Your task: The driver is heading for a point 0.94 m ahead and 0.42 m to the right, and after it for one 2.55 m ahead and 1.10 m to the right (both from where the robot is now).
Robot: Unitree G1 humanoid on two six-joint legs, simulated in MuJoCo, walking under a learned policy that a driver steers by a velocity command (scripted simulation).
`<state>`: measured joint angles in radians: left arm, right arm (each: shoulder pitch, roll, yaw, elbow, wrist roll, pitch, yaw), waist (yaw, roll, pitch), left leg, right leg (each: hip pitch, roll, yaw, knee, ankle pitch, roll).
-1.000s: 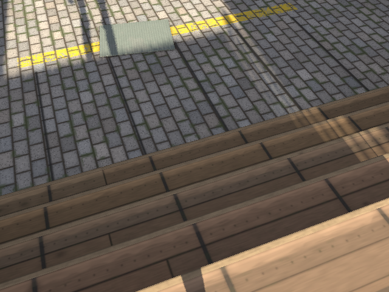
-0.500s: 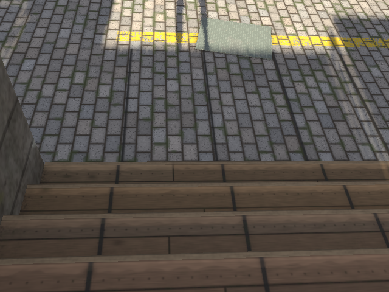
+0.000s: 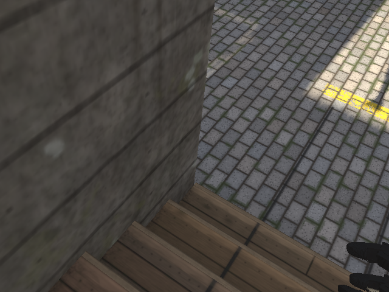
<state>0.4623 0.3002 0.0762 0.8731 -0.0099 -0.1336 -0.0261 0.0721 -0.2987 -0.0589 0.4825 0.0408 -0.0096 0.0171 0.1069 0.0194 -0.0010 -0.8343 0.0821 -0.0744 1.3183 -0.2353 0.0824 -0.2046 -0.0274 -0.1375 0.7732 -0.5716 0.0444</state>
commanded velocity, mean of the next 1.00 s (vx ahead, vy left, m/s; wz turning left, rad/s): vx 1.00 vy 0.00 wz -0.63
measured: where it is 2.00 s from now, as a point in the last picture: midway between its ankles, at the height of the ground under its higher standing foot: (276, 223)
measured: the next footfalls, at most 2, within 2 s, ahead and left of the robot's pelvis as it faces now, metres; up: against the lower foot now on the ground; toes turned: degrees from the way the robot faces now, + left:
left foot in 0.24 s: +0.38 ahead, +0.23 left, -0.17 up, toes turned -2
right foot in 0.68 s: +0.58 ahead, +0.01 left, -0.34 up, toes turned -19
